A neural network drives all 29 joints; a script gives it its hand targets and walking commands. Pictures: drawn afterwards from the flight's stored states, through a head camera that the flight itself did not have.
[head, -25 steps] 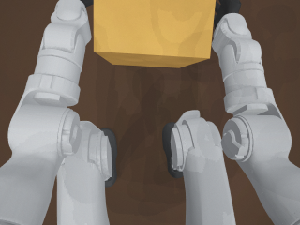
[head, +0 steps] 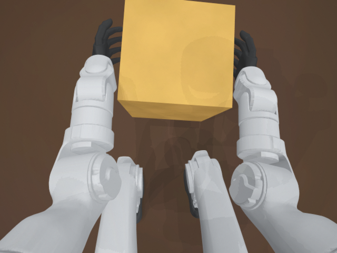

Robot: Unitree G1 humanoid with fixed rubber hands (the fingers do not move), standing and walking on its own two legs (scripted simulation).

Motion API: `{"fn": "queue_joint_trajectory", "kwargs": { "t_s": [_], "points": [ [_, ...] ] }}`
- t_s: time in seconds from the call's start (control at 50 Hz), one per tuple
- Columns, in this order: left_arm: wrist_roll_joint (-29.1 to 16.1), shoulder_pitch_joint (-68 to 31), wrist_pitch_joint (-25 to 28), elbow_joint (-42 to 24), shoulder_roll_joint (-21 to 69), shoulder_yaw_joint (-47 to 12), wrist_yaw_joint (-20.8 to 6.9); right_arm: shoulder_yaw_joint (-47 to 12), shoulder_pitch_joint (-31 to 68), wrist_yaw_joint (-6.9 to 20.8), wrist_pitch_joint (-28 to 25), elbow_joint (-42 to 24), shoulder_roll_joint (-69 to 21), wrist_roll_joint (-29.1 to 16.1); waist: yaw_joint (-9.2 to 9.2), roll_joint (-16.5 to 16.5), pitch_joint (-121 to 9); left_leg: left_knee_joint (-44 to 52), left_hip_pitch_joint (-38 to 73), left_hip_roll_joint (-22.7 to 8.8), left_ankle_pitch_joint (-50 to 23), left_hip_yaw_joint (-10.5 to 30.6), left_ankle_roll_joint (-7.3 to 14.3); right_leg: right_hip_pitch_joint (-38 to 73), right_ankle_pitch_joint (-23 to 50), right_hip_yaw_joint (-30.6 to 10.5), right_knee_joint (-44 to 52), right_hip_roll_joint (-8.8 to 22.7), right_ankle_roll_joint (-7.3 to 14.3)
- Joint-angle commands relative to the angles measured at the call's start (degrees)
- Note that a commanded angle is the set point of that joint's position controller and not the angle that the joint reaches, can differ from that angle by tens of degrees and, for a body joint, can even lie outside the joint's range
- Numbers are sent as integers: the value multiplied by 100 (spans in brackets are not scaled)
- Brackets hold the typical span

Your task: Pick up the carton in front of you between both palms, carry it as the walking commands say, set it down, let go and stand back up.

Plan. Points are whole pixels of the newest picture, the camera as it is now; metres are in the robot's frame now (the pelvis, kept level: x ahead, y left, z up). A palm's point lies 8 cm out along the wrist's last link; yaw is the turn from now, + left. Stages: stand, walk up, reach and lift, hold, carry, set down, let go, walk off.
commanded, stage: reach and lift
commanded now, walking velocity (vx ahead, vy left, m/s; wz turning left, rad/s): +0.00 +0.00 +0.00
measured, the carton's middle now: (172, 73) +0.51 -0.04 -0.13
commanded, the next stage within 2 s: none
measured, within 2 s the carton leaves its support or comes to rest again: neither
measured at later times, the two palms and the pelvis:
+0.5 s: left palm (58, 43) +0.46 +0.13 +0.10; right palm (287, 48) +0.45 -0.17 +0.10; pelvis +0.05 +0.00 +0.13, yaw +1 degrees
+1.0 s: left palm out of the picture +0.41 +0.14 +0.25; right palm out of the picture +0.41 -0.16 +0.25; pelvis +0.09 -0.01 +0.26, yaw +1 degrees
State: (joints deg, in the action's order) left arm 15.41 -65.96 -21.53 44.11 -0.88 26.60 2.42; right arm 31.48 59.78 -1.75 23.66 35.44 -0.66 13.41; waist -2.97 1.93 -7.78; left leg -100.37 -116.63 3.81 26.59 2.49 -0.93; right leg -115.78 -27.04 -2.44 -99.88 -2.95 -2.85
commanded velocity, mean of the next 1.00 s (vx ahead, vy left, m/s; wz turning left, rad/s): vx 0.00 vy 0.00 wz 0.00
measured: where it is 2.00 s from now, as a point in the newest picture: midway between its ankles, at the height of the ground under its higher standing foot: (165, 203)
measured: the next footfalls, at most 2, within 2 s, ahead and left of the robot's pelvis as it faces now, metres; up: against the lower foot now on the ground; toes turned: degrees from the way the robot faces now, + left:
none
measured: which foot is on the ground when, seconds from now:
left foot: down 0.00-1.00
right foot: down 0.00-1.00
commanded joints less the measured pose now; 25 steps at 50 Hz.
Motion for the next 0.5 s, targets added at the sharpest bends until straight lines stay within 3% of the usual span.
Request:
{"fn": "queue_joint_trajectory", "kwargs": {
  "t_s": [0.0,0.12,0.22,0.48],
  "points": [
    [-1043,-3137,-39,91,6276,-2738,-1379,-3429,4112,1595,-29,-13,-5927,-1161,-82,-79,-6506,1201,3978,644,-749,-550,82,3539,832,771,1215,-597,51],
    [-1358,-2516,-110,-353,6626,-3398,-1406,-3741,3201,1585,10,-118,-6057,-1240,-211,132,-6259,1656,4541,638,-1060,-461,-28,4066,1170,648,1643,-607,117],
    [-1331,-1913,-48,-390,6734,-3525,-1350,-3793,2555,1579,-58,-34,-6131,-1201,-180,254,-5616,2160,4952,631,-1095,-354,-59,4404,1204,518,2095,-611,163],
    [-1040,-468,134,-446,6807,-3460,-1302,-3932,1221,1548,-243,50,-6358,-966,35,-128,-4384,3583,6283,558,-1165,-65,46,5920,1250,233,3507,-587,209]
  ]
}}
